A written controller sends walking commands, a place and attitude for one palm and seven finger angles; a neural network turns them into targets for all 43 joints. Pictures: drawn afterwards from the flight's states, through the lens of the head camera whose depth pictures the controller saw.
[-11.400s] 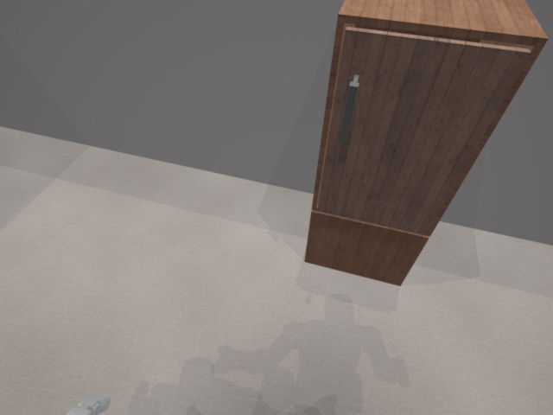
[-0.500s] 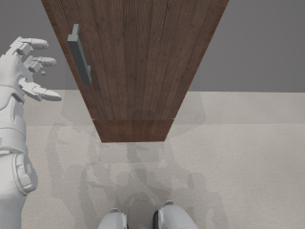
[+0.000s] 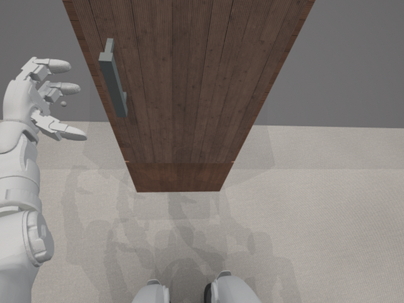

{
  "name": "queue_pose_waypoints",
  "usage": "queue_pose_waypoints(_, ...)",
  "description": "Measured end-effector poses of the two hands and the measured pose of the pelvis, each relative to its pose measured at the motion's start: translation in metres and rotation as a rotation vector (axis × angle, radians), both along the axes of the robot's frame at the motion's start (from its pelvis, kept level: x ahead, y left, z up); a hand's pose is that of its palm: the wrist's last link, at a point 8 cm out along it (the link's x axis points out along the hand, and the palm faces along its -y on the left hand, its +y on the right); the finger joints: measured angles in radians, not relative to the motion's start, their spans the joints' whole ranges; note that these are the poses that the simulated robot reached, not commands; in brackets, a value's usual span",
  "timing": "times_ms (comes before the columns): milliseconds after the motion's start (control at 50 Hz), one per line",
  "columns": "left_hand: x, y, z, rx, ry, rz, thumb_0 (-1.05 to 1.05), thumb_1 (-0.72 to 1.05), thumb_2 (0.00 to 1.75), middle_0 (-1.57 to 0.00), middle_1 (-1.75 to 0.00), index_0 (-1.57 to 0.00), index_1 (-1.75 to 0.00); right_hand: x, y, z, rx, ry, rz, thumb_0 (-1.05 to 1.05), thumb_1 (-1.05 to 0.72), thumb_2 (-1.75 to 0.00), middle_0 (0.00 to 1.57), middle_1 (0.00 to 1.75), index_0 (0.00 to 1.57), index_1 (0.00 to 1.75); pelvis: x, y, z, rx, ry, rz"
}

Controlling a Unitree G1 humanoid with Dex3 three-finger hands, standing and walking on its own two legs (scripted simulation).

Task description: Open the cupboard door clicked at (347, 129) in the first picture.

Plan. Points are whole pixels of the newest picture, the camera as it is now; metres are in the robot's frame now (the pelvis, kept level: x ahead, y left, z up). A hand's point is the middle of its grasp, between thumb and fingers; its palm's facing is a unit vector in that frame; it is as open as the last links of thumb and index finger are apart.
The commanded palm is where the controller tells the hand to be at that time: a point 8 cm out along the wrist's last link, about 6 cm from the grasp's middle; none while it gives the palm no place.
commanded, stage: move the hooked fingers beside the handle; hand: left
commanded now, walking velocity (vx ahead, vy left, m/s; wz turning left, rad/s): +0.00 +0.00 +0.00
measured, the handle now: (116, 81) +0.52 +0.15 +0.08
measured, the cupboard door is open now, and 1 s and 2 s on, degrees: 0 0 0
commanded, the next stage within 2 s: slide the fingers in behind the handle in 0.34 s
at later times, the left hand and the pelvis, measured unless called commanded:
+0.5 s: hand (71, 99) +0.48 +0.22 +0.08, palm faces -0.03 -1.00 -0.01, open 14.0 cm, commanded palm +0.46 +0.26 +0.07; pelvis -0.01 +0.00 +0.00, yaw +0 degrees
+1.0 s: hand (93, 103) +0.47 +0.19 +0.07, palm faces -0.03 -1.00 -0.02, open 14.0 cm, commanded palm +0.45 +0.23 +0.07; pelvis +0.00 -0.01 +0.00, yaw +0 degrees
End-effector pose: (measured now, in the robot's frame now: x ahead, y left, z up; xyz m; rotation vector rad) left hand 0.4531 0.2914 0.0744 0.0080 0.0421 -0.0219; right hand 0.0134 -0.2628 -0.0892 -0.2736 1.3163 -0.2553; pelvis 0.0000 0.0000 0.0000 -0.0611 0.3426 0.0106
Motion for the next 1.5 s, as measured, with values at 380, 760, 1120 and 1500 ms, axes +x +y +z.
queue_pose_waypoints(380, 0.001, -0.007, 0.0, 0.008, -0.018, 0.011, -0.01, -0.5, 0.3, -0.3, -1.2, -0.3, -1.2, 0.009, -0.002, -0.006, -0.003, -0.035, 0.029, 0.01, -0.91, -0.89, 0.2, 0.3, 0.2, 0.3, -0.008, -0.002, -0.005, 0.002, 0.0, 0.008)
queue_pose_waypoints(760, 0.009, -0.041, 0.002, 0.0, -0.018, -0.014, -0.01, -0.5, 0.3, -0.3, -1.2, -0.3, -1.2, -0.017, -0.005, -0.004, 0.022, 0.023, -0.025, 0.01, -0.91, -0.89, 0.2, 0.3, 0.2, 0.3, -0.003, -0.007, -0.001, 0.01, -0.001, -0.006)
queue_pose_waypoints(1120, 0.004, -0.062, 0.0, 0.004, -0.012, -0.004, -0.01, -0.5, 0.3, -0.3, -1.2, -0.3, -1.2, 0.01, -0.011, -0.011, 0.037, -0.052, 0.022, 0.01, -0.91, -0.89, 0.2, 0.3, 0.2, 0.3, -0.006, -0.013, -0.003, 0.02, -0.011, 0.007)
queue_pose_waypoints(1500, 0.003, -0.094, 0.002, 0.036, -0.032, -0.003, -0.01, -0.5, 0.3, -0.3, -1.2, -0.3, -1.22, -0.002, -0.012, -0.018, 0.075, -0.03, 0.016, 0.01, -0.91, -0.89, 0.2, 0.3, 0.2, 0.3, -0.008, -0.02, -0.003, 0.031, -0.015, 0.009)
